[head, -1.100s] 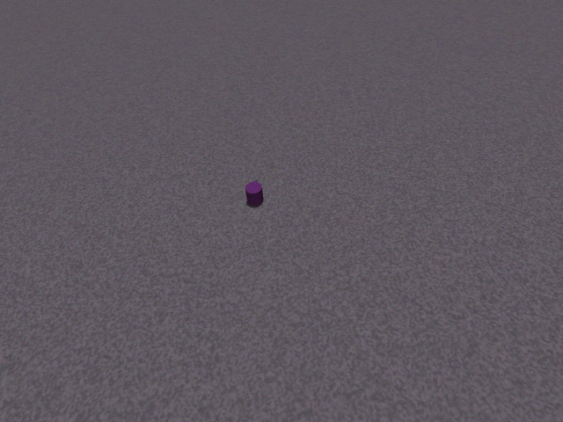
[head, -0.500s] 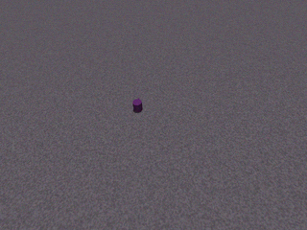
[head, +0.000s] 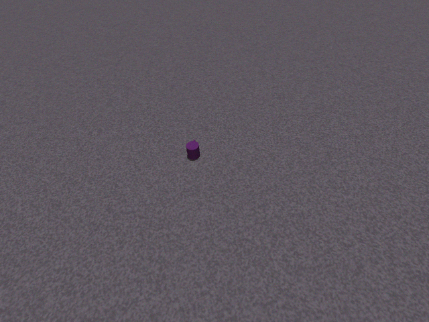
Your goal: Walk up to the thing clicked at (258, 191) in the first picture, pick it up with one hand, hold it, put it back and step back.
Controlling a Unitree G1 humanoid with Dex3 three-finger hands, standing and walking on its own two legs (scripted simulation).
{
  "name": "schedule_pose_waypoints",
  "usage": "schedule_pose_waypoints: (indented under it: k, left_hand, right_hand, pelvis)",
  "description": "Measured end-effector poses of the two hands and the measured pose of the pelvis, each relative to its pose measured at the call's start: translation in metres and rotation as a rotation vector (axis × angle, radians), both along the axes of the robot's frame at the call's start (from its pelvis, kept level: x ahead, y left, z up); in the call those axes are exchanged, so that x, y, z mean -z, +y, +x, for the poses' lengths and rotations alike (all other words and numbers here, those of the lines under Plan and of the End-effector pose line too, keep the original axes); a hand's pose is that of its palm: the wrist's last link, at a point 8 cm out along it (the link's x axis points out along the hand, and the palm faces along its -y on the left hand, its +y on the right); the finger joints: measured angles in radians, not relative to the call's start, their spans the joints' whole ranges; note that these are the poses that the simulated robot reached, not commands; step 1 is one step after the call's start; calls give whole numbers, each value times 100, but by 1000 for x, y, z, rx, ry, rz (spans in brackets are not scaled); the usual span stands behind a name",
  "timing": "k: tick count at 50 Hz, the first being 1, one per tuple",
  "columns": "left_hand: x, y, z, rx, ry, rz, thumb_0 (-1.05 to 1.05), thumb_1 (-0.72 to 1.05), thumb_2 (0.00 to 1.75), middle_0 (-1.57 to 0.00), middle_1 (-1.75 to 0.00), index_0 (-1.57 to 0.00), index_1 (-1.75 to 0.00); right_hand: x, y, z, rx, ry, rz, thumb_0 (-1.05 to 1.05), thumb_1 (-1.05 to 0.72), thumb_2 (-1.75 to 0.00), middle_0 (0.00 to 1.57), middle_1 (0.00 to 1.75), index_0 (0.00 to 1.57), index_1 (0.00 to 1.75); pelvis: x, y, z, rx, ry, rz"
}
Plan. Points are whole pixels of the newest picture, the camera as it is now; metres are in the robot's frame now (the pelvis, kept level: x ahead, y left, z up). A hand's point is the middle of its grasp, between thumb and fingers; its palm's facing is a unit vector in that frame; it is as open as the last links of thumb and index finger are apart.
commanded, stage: stand
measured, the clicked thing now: (193, 148) +1.29 +0.19 -0.74
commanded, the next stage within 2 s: walk up in 0.02 s
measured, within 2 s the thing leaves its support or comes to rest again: neither
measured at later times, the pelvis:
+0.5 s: pelvis -0.02 -0.03 -0.01, yaw +21 degrees
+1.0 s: pelvis +0.00 -0.03 -0.04, yaw +37 degrees
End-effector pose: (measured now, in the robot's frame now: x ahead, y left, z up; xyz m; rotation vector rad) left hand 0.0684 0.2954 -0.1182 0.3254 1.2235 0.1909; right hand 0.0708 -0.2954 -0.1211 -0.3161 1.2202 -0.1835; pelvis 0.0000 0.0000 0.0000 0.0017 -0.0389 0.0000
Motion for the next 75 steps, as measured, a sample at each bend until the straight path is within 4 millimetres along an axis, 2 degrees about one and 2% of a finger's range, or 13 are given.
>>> schedule_pose_waypoints:
  k: [5, 9, 13, 17, 25, 34, 43, 53, 59, 63, 66, 70, 75]
  left_hand:
    - [1, 6, 4, -61, -51, -2, 0, 91, 90, -20, -30, -20, -30]
    - [-3, 8, 2, -110, -116, 21, 0, 91, 90, -20, -30, -20, -30]
    - [-7, 1, -21, -137, -127, 52, 0, 91, 90, -20, -30, -20, -30]
    - [-14, -6, -53, -192, -97, 61, 0, 91, 90, -20, -30, -20, -30]
    - [-11, -4, -106, -312, -135, 56, 0, 90, 90, -21, -30, -20, -30]
    - [29, 17, -172, -485, -86, 22, 0, 91, 90, -20, -30, -20, -30]
    - [18, -3, -202, -591, -53, 8, 0, 91, 90, -20, -30, -20, -30]
    - [0, -42, -220, -664, -58, 136, 0, 91, 90, -20, -30, -20, -30]
    - [-27, -62, -235, -716, -77, 161, 0, 90, 90, -21, -30, -20, -30]
    - [-31, -63, -251, -731, -78, 173, 0, 90, 90, -21, -30, -20, -30]
    - [-23, -59, -267, -759, -83, 168, 0, 90, 90, -21, -30, -20, -30]
    - [3, -54, -289, -809, -72, 133, 0, 90, 90, -21, -30, -20, -30]
    - [21, -66, -292, -861, -41, 43, 0, 91, 90, -20, -30, -20, -30]
  right_hand:
    - [0, -5, -2, -36, 6, -11, 0, -91, -90, 21, 30, 20, 30]
    - [2, -20, -1, -104, 53, -40, 0, -90, -90, 21, 30, 20, 30]
    - [7, -39, 16, -159, 67, -74, 0, -90, -90, 21, 30, 20, 30]
    - [-2, -38, 48, -245, 15, -72, 0, -91, -90, 21, 30, 20, 29]
    - [-12, -12, 101, -412, -63, -66, 0, -91, -90, 20, 30, 20, 29]
    - [-16, 45, 132, -557, -152, -100, 0, -91, -90, 21, 30, 20, 29]
    - [-24, 69, 152, -669, -146, -92, 0, -90, -90, 21, 30, 20, 30]
    - [16, 75, 203, -744, -167, -8, 0, -90, -90, 21, 30, 20, 30]
    - [13, 87, 205, -815, -126, 41, 0, -91, -90, 21, 30, 20, 29]
    - [12, 87, 200, -848, -83, 28, 0, -91, -90, 21, 30, 20, 29]
    - [11, 90, 195, -874, -59, -3, 0, -91, -90, 21, 30, 20, 30]
    - [8, 99, 187, -883, -77, -47, 0, -91, -90, 21, 30, 20, 30]
    - [-6, 112, 181, -899, -111, -55, 0, -90, -90, 21, 30, 20, 30]
  pelvis:
    - [5, -5, -7, -65, 8, 9]
    - [10, -19, -15, -142, 29, 10]
    - [14, -30, -19, -192, 32, 7]
    - [8, -35, -22, -251, 22, 32]
    - [14, -32, -24, -366, 9, 14]
    - [34, -9, -23, -472, 3, 25]
    - [21, -8, -14, -592, 5, -13]
    - [37, -40, -5, -681, -9, -17]
    - [19, -45, -8, -732, 6, 30]
    - [17, -43, -11, -765, 9, 19]
    - [22, -40, -14, -796, 5, 9]
    - [33, -32, -21, -811, -5, 40]
    - [28, -25, -23, -842, -7, 8]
